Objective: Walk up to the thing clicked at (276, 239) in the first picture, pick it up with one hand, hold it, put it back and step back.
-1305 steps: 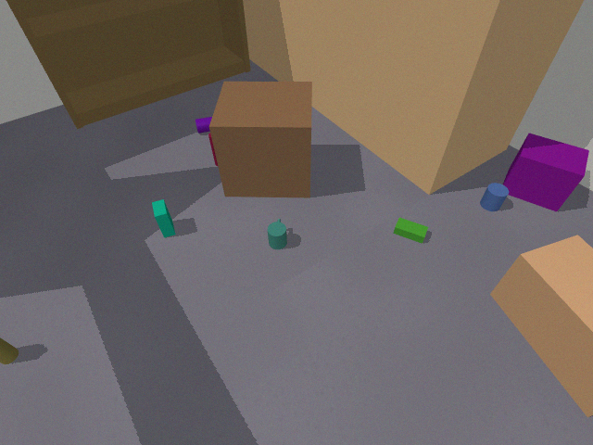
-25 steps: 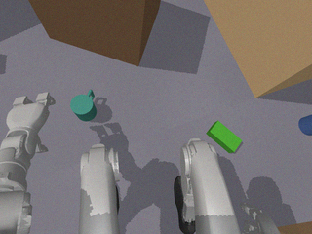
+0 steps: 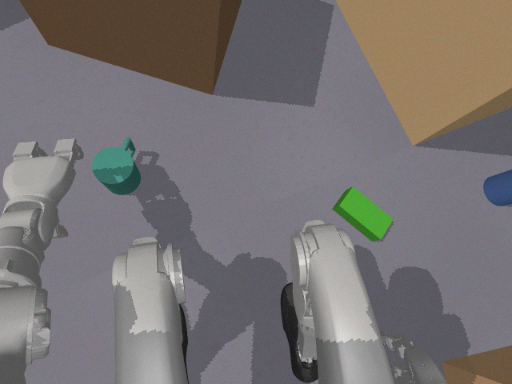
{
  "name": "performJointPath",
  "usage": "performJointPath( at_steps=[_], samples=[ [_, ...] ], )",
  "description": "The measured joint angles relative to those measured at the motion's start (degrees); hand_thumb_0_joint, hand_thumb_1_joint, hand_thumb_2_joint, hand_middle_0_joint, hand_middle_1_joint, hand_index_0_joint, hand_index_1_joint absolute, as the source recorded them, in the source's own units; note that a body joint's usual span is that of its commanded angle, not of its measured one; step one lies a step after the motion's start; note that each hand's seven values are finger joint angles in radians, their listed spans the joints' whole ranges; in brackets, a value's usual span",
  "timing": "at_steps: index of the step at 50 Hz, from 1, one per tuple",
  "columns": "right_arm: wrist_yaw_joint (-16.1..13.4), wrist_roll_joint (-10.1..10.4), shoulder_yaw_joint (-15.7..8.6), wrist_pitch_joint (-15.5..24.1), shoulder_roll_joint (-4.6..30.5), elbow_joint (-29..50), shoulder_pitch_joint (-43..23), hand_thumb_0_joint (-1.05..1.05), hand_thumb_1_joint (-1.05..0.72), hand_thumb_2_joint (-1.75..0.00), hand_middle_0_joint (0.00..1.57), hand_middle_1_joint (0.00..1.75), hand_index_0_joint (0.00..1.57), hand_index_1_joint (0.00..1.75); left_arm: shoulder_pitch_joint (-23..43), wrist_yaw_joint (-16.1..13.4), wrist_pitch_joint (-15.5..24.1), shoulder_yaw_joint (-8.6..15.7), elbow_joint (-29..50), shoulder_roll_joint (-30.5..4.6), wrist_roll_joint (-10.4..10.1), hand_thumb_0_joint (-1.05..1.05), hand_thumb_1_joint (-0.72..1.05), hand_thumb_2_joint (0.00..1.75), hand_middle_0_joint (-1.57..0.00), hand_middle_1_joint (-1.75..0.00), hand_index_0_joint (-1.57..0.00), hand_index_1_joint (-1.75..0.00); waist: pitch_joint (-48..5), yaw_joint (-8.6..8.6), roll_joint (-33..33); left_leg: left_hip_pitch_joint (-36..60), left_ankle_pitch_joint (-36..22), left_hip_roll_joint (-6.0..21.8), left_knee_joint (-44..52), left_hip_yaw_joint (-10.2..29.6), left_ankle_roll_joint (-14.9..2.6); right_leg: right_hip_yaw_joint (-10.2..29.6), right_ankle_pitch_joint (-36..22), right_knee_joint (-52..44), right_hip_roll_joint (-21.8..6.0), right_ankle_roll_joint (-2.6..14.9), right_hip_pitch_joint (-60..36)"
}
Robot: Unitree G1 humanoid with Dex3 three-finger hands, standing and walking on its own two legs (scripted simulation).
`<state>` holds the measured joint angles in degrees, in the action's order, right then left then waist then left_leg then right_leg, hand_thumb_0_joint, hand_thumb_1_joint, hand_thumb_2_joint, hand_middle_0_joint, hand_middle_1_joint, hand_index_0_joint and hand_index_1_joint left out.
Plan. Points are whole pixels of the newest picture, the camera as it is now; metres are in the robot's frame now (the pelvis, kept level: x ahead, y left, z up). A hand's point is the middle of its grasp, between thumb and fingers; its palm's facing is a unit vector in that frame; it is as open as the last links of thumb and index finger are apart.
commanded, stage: rise first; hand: left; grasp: from above
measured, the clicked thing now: (121, 165) +0.51 +0.24 -0.31
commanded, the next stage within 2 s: approach in 0.28 s
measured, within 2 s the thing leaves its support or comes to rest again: neither
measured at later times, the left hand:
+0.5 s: hand (66, 193) +0.42 +0.30 -0.19, palm faces -0.46 -0.06 -0.88, open 14.0 cm
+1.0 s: hand (119, 136) +0.52 +0.22 -0.19, palm faces -0.42 -0.04 -0.91, open 14.0 cm
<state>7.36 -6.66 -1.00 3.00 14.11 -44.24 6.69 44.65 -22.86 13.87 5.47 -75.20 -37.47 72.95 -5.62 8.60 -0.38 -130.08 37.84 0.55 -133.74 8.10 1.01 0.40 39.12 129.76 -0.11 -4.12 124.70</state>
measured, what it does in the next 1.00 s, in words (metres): stands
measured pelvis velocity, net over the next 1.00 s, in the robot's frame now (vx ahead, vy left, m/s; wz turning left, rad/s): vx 0.01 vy -0.01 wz -0.04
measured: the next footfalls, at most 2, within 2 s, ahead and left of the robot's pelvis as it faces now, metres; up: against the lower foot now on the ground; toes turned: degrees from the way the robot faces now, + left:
none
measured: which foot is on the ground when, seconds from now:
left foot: down 0.00-1.00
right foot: down 0.00-1.00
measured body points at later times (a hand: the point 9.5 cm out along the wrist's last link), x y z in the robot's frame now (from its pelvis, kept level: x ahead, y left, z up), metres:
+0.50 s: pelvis +0.01 +0.00 -0.01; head +0.24 +0.06 +0.37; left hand +0.44 +0.30 -0.14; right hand +0.09 -0.28 -0.13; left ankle +0.08 +0.13 -0.32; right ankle +0.10 -0.15 -0.32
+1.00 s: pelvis +0.01 -0.01 -0.02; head +0.27 +0.03 +0.35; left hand +0.54 +0.22 -0.14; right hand +0.01 -0.27 -0.12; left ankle +0.08 +0.13 -0.32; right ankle +0.10 -0.15 -0.32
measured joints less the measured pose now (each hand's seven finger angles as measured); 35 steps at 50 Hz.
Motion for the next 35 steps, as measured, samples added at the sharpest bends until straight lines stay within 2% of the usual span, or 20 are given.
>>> performJointPath(
  at_steps=[15, 22, 29, 32, 35],
  samples=[
    [0.4, -0.8, 0.0, -0.2, 0.4, -0.3, -0.1, 0.01, -0.91, -0.90, 0.20, 0.29, 0.21, 0.30, 0.9, -1.8, -0.1, 1.7, -1.9, -0.7, 0.1, 0.00, -0.51, 0.99, -0.08, -1.03, -0.09, -1.02, 0.5, 0.95, -0.2, -1.0, 1.2, 0.1, -1.3, 0.7, 0.79, -0.3, 0.8, 1.5, 0.3, -0.30, 1.5],
    [0.5, -1.1, 0.1, -0.2, 0.5, -0.6, -0.3, 0.01, -0.91, -0.90, 0.20, 0.29, 0.20, 0.30, 2.1, -2.2, 0.3, 1.7, -3.7, -1.2, 0.2, 0.00, -0.52, 0.99, -0.08, -1.03, -0.09, -1.02, 0.3, 1.18, -0.4, -1.6, 1.3, 0.0, -2.1, 1.0, 0.99, -0.5, 1.0, 2.2, 0.4, -0.09, 2.1],
    [0.5, -1.6, 1.0, 0.6, 0.4, -1.2, -0.5, 0.00, -0.91, -0.89, 0.20, 0.29, 0.20, 0.30, 6.4, -3.1, -0.3, -2.3, -7.4, -1.1, 0.6, 0.00, -0.52, 0.98, -0.08, -1.05, -0.09, -1.03, 0.6, 2.10, -1.1, -2.6, 1.1, -0.1, -2.7, 0.8, 1.09, -0.2, 0.8, 3.0, 0.3, 0.03, 3.1],
    [0.5, -2.0, 1.7, 1.2, 0.3, -1.4, -0.7, 0.00, -0.91, -0.89, 0.20, 0.29, 0.21, 0.30, 10.0, -4.0, -0.8, -4.3, -9.7, -0.8, 1.0, 0.00, -0.51, 0.98, -0.08, -1.06, -0.10, -1.04, 0.9, 3.30, -1.4, -3.2, 0.9, -0.2, -3.1, 1.0, 1.14, -0.3, 0.6, 3.3, 0.4, 0.05, 3.8],
    [0.4, -2.5, 2.6, 1.6, 0.3, -1.2, -0.8, 0.00, -0.91, -0.89, 0.20, 0.29, 0.21, 0.30, 13.7, -5.1, -1.8, -4.8, -11.9, -0.6, 1.8, 0.00, -0.51, 0.98, -0.08, -1.07, -0.10, -1.05, 1.5, 5.16, -1.4, -3.9, 0.8, -0.1, -3.5, 1.3, 1.17, -0.5, 0.3, 3.5, 0.6, 0.11, 4.4]
  ],
)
